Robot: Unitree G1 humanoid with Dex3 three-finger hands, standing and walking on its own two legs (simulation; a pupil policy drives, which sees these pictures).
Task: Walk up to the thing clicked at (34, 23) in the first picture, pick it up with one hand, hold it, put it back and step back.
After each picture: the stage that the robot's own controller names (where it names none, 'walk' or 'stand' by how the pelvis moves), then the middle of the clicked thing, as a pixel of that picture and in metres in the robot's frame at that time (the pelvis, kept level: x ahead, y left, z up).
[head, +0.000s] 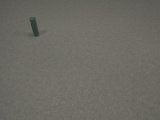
stand; (34, 27) +1.62 +0.55 -0.65
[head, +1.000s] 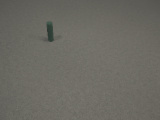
walk; (50, 31) +1.53 +0.29 -0.64
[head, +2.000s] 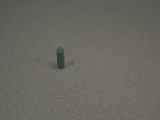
walk; (60, 59) +1.01 +0.15 -0.65
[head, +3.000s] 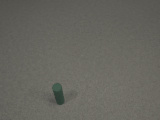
walk; (58, 94) +0.60 +0.17 -0.63
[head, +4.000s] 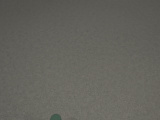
stand; out of the picture +0.40 +0.17 -0.64
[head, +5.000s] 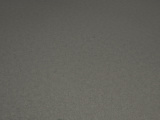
stand; out of the picture +0.39 +0.14 -0.64
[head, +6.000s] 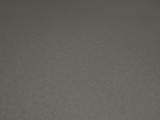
stand; out of the picture +0.39 +0.12 -0.66
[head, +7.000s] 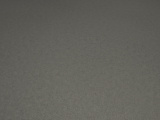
stand; out of the picture +0.38 +0.13 -0.66
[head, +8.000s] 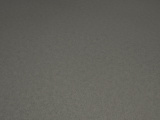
stand; out of the picture +0.37 +0.13 -0.66
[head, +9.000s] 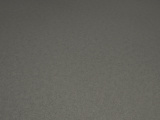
stand; out of the picture +0.36 +0.13 -0.66
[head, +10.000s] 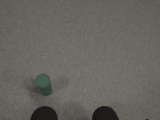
go down; (45, 86) +0.41 +0.15 -0.44
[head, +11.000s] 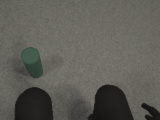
go down; (33, 65) +0.45 +0.18 -0.28
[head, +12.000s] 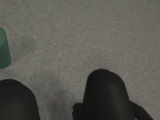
close in; out of the picture +0.44 +0.22 -0.18
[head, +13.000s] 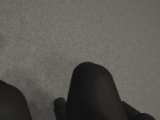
close; out of the picture +0.43 +0.24 -0.16
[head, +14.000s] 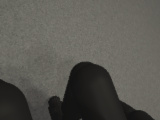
lift; out of the picture +0.42 +0.25 -0.16
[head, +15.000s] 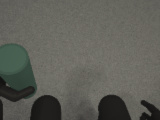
lift; (20, 77) +0.33 +0.19 +0.01
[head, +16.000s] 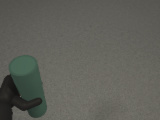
hold; (31, 91) +0.31 +0.16 +0.04
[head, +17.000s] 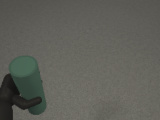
hold; (31, 89) +0.31 +0.17 +0.04
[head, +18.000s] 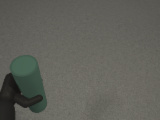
crouch; (32, 88) +0.33 +0.16 +0.01
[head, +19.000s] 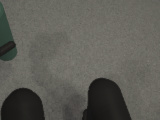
lower; out of the picture +0.48 +0.20 -0.04
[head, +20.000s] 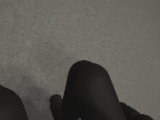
lower; out of the picture +0.45 +0.27 -0.16
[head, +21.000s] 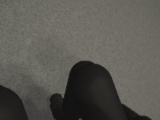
lower; out of the picture +0.44 +0.27 -0.16
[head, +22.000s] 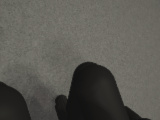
lower; out of the picture +0.43 +0.26 -0.16
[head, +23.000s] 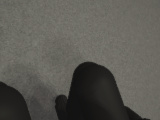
lower; out of the picture +0.43 +0.27 -0.16
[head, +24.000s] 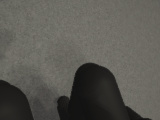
loosen; out of the picture +0.42 +0.24 -0.16
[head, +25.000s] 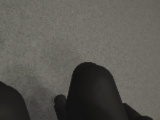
withdraw; out of the picture +0.42 +0.25 -0.17
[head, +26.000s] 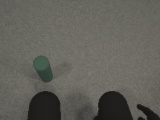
walk; (44, 70) +0.45 +0.18 -0.35
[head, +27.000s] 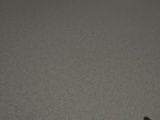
stand; out of the picture +0.37 +0.14 -0.59
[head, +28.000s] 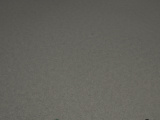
stand; out of the picture +0.39 +0.15 -0.60
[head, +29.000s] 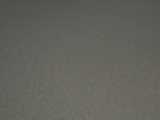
stand; out of the picture +0.39 +0.13 -0.64
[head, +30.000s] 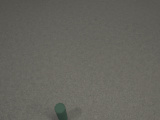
walk; (61, 113) +0.43 +0.15 -0.63
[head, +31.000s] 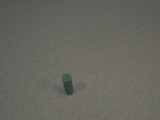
walk; (68, 85) +0.65 +0.15 -0.64
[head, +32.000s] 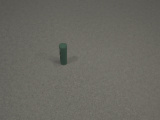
walk; (63, 54) +1.01 +0.13 -0.64
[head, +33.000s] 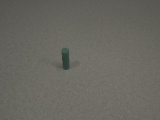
stand; (65, 59) +1.04 +0.14 -0.65
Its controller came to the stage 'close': yes
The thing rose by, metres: 0.69
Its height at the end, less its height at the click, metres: +0.00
